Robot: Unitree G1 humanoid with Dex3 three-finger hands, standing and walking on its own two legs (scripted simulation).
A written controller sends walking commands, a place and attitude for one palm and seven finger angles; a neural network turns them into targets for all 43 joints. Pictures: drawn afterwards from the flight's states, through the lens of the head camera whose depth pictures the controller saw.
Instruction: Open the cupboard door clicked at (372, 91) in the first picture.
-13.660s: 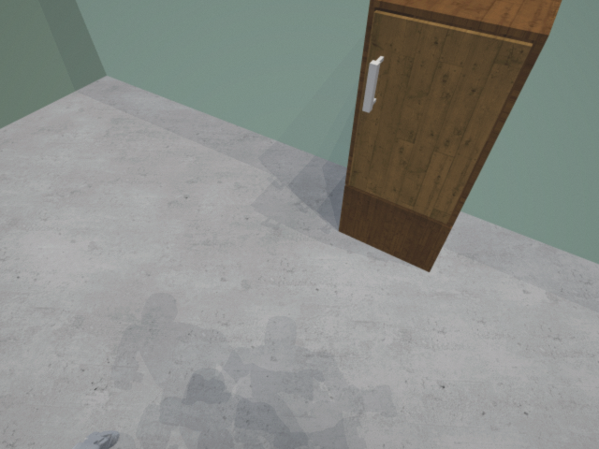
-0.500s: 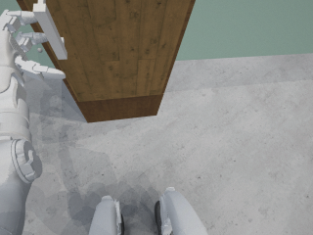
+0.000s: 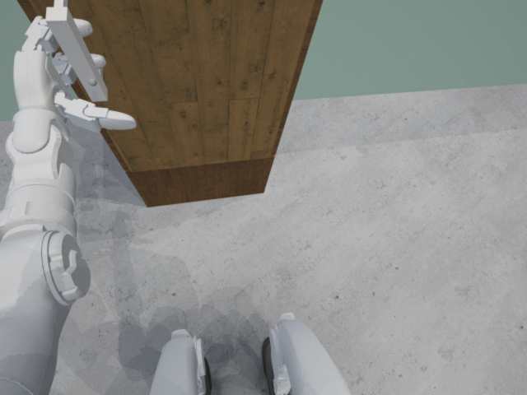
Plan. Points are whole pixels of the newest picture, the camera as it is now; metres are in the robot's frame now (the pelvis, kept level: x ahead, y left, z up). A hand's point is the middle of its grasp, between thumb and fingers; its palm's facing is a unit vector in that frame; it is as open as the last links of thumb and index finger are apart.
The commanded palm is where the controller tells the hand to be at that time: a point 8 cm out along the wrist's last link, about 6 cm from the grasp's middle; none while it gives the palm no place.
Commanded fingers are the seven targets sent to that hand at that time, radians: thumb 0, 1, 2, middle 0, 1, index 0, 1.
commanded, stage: slide the fingers in behind the handle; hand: left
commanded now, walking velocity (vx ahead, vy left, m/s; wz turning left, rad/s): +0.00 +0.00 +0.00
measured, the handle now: (81, 49) +0.60 +0.19 +0.07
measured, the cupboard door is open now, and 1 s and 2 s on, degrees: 0 0 22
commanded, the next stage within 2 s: close the thumb around the handle in 0.48 s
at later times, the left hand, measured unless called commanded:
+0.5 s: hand (95, 83) +0.55 +0.17 +0.06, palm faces +0.06 -1.00 -0.02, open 14.0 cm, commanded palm +0.52 +0.21 +0.06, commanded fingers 0.00 -0.50 0.30 -0.30 -1.20 -0.30 -1.20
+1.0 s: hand (102, 81) +0.55 +0.16 +0.06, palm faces +0.05 -1.00 -0.02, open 9.1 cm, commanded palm +0.53 +0.20 +0.06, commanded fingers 0.00 0.73 0.83 -0.39 -1.33 -0.39 -1.33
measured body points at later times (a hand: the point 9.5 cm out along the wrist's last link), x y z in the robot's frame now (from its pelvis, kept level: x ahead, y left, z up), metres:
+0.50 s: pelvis +0.00 +0.00 +0.00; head +0.17 +0.02 +0.42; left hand +0.54 +0.22 +0.07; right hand -0.01 -0.26 -0.11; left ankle +0.02 +0.11 -0.63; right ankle +0.03 -0.12 -0.63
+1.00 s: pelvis +0.00 +0.00 +0.00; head +0.17 +0.02 +0.42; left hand +0.54 +0.22 +0.07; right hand -0.01 -0.26 -0.11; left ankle +0.02 +0.11 -0.63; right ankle +0.03 -0.12 -0.63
